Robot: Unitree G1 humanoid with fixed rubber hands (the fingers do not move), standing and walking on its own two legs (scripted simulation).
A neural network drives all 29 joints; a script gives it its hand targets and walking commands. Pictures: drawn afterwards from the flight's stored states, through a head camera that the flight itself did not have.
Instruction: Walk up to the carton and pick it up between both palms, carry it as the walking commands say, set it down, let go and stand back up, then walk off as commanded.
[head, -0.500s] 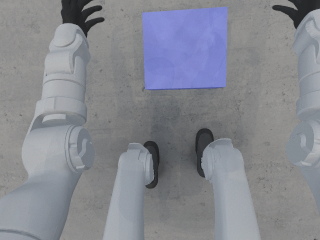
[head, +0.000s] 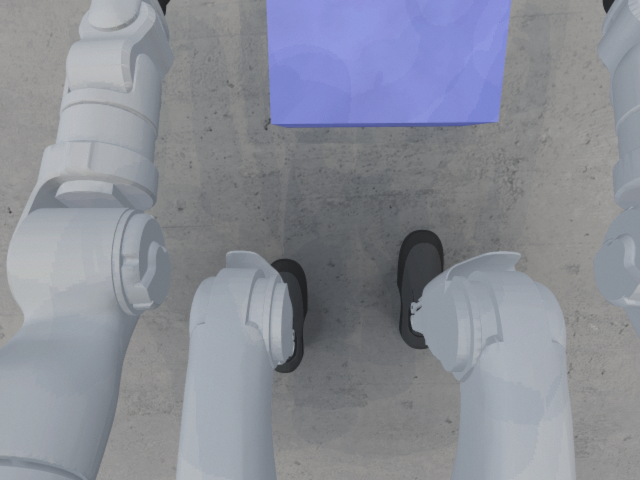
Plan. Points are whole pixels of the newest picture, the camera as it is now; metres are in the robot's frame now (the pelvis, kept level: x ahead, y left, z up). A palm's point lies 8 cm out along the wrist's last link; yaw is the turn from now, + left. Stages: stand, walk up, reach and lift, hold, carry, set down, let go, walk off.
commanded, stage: reach and lift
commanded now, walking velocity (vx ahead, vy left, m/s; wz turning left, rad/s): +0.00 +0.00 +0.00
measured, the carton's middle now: (380, 25) +0.56 -0.05 -0.34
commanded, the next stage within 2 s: none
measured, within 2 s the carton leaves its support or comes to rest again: neither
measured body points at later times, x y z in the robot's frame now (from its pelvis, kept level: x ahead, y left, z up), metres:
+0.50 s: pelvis +0.00 -0.01 -0.06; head +0.39 -0.02 +0.16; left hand +0.56 +0.17 -0.26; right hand +0.54 -0.25 -0.27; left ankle +0.09 +0.11 -0.38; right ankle +0.13 -0.12 -0.38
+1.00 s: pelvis -0.01 +0.00 -0.06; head +0.38 -0.01 +0.15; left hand +0.56 +0.16 -0.26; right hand +0.55 -0.23 -0.26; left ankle +0.09 +0.11 -0.38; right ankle +0.13 -0.12 -0.38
